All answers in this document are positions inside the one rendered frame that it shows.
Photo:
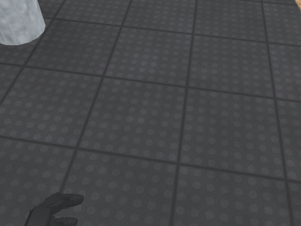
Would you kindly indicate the robot left hand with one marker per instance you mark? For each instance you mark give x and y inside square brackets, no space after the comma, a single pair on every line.
[41,215]

